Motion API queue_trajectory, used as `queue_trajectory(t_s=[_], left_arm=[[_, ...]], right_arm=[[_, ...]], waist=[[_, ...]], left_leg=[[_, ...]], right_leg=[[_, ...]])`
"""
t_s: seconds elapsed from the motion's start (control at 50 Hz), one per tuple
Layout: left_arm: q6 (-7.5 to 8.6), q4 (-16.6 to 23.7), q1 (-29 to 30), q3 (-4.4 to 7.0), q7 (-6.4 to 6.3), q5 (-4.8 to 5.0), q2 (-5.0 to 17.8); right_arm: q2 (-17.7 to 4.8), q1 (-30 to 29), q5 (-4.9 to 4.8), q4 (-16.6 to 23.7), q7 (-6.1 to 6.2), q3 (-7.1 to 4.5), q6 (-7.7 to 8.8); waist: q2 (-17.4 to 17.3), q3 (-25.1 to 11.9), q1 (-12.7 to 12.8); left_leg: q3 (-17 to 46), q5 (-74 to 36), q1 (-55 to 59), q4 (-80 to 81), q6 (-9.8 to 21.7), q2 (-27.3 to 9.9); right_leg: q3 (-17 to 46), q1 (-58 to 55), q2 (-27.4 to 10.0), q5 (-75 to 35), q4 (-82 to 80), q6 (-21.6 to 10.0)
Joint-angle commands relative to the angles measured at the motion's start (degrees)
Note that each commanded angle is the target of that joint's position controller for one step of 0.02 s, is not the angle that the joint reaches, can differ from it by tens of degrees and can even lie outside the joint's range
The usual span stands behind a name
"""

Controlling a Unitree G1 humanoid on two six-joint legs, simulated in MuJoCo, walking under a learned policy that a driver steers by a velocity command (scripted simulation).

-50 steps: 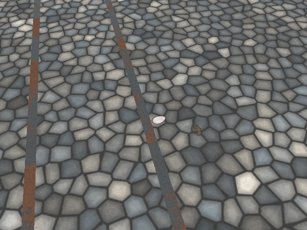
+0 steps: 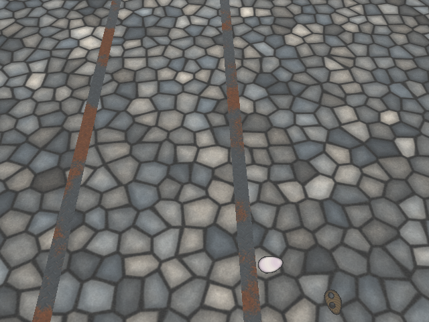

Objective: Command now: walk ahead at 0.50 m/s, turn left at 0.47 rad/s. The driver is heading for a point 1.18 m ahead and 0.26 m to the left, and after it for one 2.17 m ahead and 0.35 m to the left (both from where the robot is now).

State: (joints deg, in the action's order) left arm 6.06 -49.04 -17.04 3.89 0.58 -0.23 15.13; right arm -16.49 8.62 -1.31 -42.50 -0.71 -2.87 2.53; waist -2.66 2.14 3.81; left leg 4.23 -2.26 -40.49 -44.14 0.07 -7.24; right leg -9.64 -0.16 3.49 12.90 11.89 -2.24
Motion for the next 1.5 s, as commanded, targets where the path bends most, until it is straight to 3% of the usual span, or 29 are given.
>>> queue_trajectory(t_s=[0.02, 0.1, 0.14, 0.16, 0.18, 0.2, 0.22, 0.24, 0.28, 0.38, 0.54, 0.6, 0.64, 0.66, 0.68, 0.7, 0.72, 0.76, 0.82, 0.92, 1.08, 1.14, 1.16, 1.18, 1.2, 1.22, 1.28, 1.36, 1.5], left_arm=[[-0.01, 2.6, 0.6, 2.07, -0.50, 0.66, 9.6], [-2.09, 2.0, 0.3, 2.81, -0.99, 1.60, 12.1], [-3.14, 2.8, 2.5, 3.05, -1.56, 1.71, 13.2], [-3.28, 3.5, 2.0, 2.30, -1.98, 1.21, 11.6], [-2.24, 6.6, -2.2, 0.09, -1.54, -0.67, 4.9], [0.17, 7.6, -1.1, -0.73, -0.67, -0.28, 5.0], [1.45, 9.0, 5.0, 0.52, 0.09, 2.15, 9.6], [2.18, 9.9, 7.2, 0.14, 0.16, 2.38, 9.0], [1.86, 9.3, 6.8, 0.66, -0.67, 0.20, 9.2], [-0.66, 10.5, 8.4, 0.15, -0.86, -0.82, 6.6], [0.65, 14.3, 21.4, -0.39, 0.67, 0.52, 6.4], [1.40, 14.1, 19.0, 0.61, 1.06, 0.70, 8.4], [1.95, 12.0, 9.9, 1.97, 0.55, 0.24, 10.2], [2.07, 11.2, 1.4, 2.71, 0.15, -0.71, 13.0], [1.34, 8.9, -4.0, 3.84, 0.41, -1.28, 17.4], [1.18, 8.9, -3.9, 2.88, 0.91, 0.49, 12.3], [0.87, 9.4, -1.6, 1.90, 0.74, 0.71, 8.7], [0.17, 9.2, 2.6, 0.99, 0.64, -0.16, 6.8], [0.51, 8.0, 2.8, 0.39, 0.44, -0.11, 5.6], [0.13, 5.7, 1.0, 1.24, 0.09, 0.95, 9.7], [-1.91, 1.7, -5.1, 1.34, 0.05, 2.13, 12.0], [-2.32, 2.2, -3.7, 0.51, -0.28, 1.69, 10.8], [-1.77, 4.5, -4.3, -1.17, -0.27, 0.16, 5.7], [-0.86, 4.7, -9.2, -1.95, -0.33, 1.27, 3.6], [-0.83, 4.3, -5.7, -0.23, -0.27, 2.57, 9.6], [-0.84, 5.3, -2.3, 0.20, -0.13, 2.94, 10.3], [-2.48, 4.8, -1.8, 0.47, -0.43, 1.95, 7.7], [-4.16, 5.8, 0.1, 0.38, -0.54, 1.82, 5.1], [-3.63, 10.5, 12.2, -0.73, 1.71, 1.29, 3.0]], right_arm=[[-1.9, -6.3, 0.01, 6.0, -1.18, 0.13, 0.69], [-3.8, -7.1, 0.10, 9.2, -2.45, -0.67, 0.27], [-7.3, 3.6, 0.12, 7.2, -2.33, -2.85, -0.19], [-11.2, 14.1, -0.09, 4.5, -1.52, -4.94, -0.50], [-18.4, 17.2, -0.27, 4.1, -0.52, -6.61, -0.64], [-16.9, 17.4, -0.03, 6.3, -0.88, -5.58, 0.24], [-12.5, 16.2, 0.59, 6.0, -1.17, -4.32, 0.83], [-10.7, 13.4, 0.47, 6.1, -1.07, -3.84, 1.17], [-7.6, 6.5, 0.75, 7.7, -0.76, -2.75, 1.17], [-9.0, 6.7, 0.60, 7.7, 0.72, -3.12, 1.48], [-9.7, 12.7, -0.24, 4.7, 1.87, -3.42, 0.27], [-9.4, 11.9, -0.11, 4.6, 2.18, -3.54, -0.29], [-7.2, 10.4, 0.15, 5.3, 2.01, -2.82, -0.53], [-3.8, 10.8, 1.05, 6.2, 1.79, -1.47, -0.36], [-0.5, 19.6, -0.46, 7.2, 1.77, -0.44, 0.17], [-5.7, 20.3, -1.08, 5.3, 1.96, -1.09, 0.41], [-8.6, 14.1, -0.84, 5.5, 1.89, -1.90, 0.32], [-7.8, 6.5, 0.72, 7.5, 1.82, -1.91, 0.61], [-4.6, 7.1, 0.36, 7.6, 0.95, -1.34, 0.74], [-1.6, -0.2, 1.08, 9.6, 0.24, 0.38, 1.35], [-3.5, -9.8, 0.10, 12.5, -1.35, -0.08, 2.33], [-9.0, 6.8, 1.10, 8.2, -0.41, -3.10, 2.50], [-13.9, 16.0, 2.45, 7.3, 0.49, -4.28, 2.04], [-14.6, 16.9, 2.37, 6.9, 0.20, -4.17, 1.62], [-9.5, 15.1, 1.58, 6.6, 0.05, -2.89, 1.70], [-7.5, 11.7, 1.06, 6.5, -0.01, -2.15, 1.90], [-3.9, 4.2, 1.94, 5.9, -0.51, -1.32, 3.12], [-4.7, 3.6, 2.40, 3.3, 0.01, -2.12, 4.53], [-8.2, 7.5, 1.67, -0.2, 1.36, -3.20, 3.43]], waist=[[4.0, 2.9, 0.9], [5.9, 1.3, -1.1], [6.9, -5.5, -7.7], [4.3, -11.0, -12.4], [-10.0, -15.9, -9.2], [-10.0, -25.7, -9.3], [-4.7, -20.2, -11.3], [-2.0, -13.5, -9.6], [1.6, -7.2, -4.8], [0.2, -4.3, -3.2], [-2.8, -1.8, -8.0], [-4.8, -2.0, -6.2], [-4.7, -6.4, -1.5], [0.7, -14.6, 1.9], [20.3, -21.0, -1.8], [16.9, -17.9, -0.7], [11.0, -10.4, 0.8], [5.8, -2.9, -0.4], [8.8, -2.7, -3.0], [7.0, -1.6, -1.5], [7.8, 0.5, 0.3], [5.7, -9.3, -9.2], [-3.6, -18.4, -11.7], [-14.9, -23.8, -9.6], [-8.0, -16.5, -10.4], [-6.3, -9.9, -9.2], [-4.4, -3.5, -4.3], [-1.7, -1.2, -2.9], [1.0, 2.7, -7.0]], left_leg=[[-2.9, -1.8, 1.6, 5.6, 1.0, 0.6], [-6.7, 9.6, 3.5, 8.6, 4.4, 3.8], [-10.3, 12.1, 18.6, 10.7, 7.2, 8.9], [-7.3, 9.7, 35.4, 12.3, 9.6, 9.6], [20.5, 14.2, 56.5, 14.6, 18.4, -5.1], [45.5, 19.9, 65.0, 25.0, 25.1, -12.6], [38.0, 19.1, 62.4, 26.7, 21.4, -11.0], [29.6, 14.7, 54.4, 26.5, 19.2, -8.7], [19.3, 3.2, 39.3, 27.8, 16.4, -4.3], [12.2, -5.9, 28.9, 31.0, 16.5, -0.6], [15.3, 6.8, 29.9, 26.7, 12.0, 0.6], [20.1, 6.1, 33.5, 21.9, 10.9, -1.0], [18.6, 1.3, 31.6, 13.1, 8.3, 2.6], [13.9, 7.5, 25.8, -1.9, 6.2, 5.9], [6.7, 33.3, 5.2, -20.4, 1.9, 14.3], [8.1, 35.1, -2.5, -28.5, 1.1, 10.6], [7.6, 29.6, -4.4, -30.7, 0.8, 8.7], [4.9, 23.3, -2.4, -27.0, 0.7, 5.5], [2.6, 21.2, 2.4, -19.9, 0.7, 3.1], [-1.2, 11.4, 3.3, -3.2, -0.4, 1.7], [-3.6, 6.7, 11.2, 13.6, 2.0, 4.9], [-2.9, 5.9, 38.2, 17.1, 5.9, 4.6], [13.8, 7.4, 56.7, 16.5, 10.5, -9.7], [34.2, 17.3, 62.3, 23.9, 16.3, -17.8], [30.4, 22.9, 56.7, 25.6, 14.5, -15.4], [21.8, 21.2, 49.8, 27.0, 12.7, -13.3], [8.5, 10.9, 35.3, 33.1, 10.7, -7.7], [-0.6, 0.4, 32.4, 36.3, 11.2, -7.4], [-10.9, -2.5, 37.4, 37.2, 9.6, -7.5]], right_leg=[[3.3, 1.8, -17.2, -16.1, -4.2, -7.8], [1.2, -6.2, -19.9, -32.9, 4.0, -5.6], [-1.7, -4.5, -18.0, -49.1, 20.0, -3.4], [-2.8, 5.1, -15.4, -43.2, 34.9, -1.2], [-2.2, 30.7, -7.1, -3.9, 57.0, 2.8], [11.9, 41.8, -0.1, 21.6, 67.6, 3.4], [15.8, 47.7, -3.7, 17.3, 69.1, 2.2], [14.8, 47.9, -6.1, 12.2, 65.1, 1.2], [14.5, 40.5, -9.9, 6.0, 56.1, 1.8], [12.7, 36.8, -8.9, -2.3, 44.4, 5.9], [13.9, 30.1, -3.7, -16.9, 18.6, 5.5], [14.7, 26.6, -3.4, -10.4, 16.1, 3.2], [13.6, 12.9, -4.2, -9.9, 12.9, 0.2], [21.8, -1.4, -13.1, -7.3, 14.2, -3.4], [48.7, -19.6, -25.1, 4.8, 9.1, -13.2], [56.4, -18.6, -26.6, 17.9, 5.3, -13.5], [48.0, -12.1, -24.0, 17.5, 4.4, -11.3], [35.6, 0.3, -19.4, 4.0, 2.9, -9.8], [27.3, 5.7, -16.1, -6.3, 0.1, -9.9], [19.7, 7.3, -15.6, -14.3, -3.0, -10.7], [17.5, 2.4, -17.8, -17.5, 0.9, -7.4], [13.7, 9.7, -12.6, -27.8, 21.1, -3.6], [10.1, 25.5, -6.9, -8.0, 41.4, -0.2], [13.8, 38.4, -1.7, 21.1, 54.5, 1.1], [17.1, 43.4, -4.8, 18.6, 60.0, 1.2], [16.0, 44.7, -6.9, 13.2, 59.5, 0.9], [15.6, 37.8, -10.9, 3.3, 54.9, 2.0], [16.6, 39.3, -11.0, -3.7, 51.3, 3.5], [11.7, 39.8, -9.8, -16.8, 30.7, 2.3]])
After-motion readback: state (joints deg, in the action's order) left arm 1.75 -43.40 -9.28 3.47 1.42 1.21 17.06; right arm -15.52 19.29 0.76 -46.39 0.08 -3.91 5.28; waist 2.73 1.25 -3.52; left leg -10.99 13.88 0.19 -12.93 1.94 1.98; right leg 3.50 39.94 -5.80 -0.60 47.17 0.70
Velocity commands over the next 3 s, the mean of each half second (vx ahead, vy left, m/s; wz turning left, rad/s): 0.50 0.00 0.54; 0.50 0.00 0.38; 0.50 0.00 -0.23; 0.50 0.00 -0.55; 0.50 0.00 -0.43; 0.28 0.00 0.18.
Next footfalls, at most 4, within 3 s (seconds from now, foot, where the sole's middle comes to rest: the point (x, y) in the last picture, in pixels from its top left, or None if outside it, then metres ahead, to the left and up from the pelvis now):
0.16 left None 0.27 0.14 -0.78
0.66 right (228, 286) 0.59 0.02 -0.78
1.14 left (127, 247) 0.70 0.37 -0.78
1.68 right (179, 168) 1.05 0.23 -0.78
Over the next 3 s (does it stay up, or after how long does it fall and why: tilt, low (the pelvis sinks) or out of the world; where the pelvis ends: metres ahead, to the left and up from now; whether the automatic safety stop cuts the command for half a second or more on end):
stays up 1.48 0.25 0.00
